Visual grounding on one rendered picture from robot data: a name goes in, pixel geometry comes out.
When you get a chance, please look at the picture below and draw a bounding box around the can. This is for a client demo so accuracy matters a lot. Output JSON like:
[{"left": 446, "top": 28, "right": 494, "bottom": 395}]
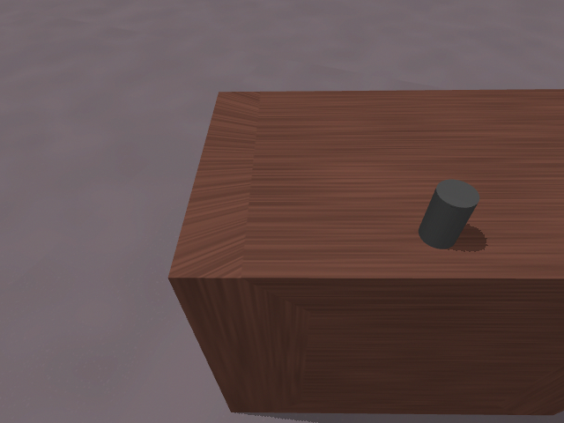
[{"left": 419, "top": 180, "right": 479, "bottom": 249}]

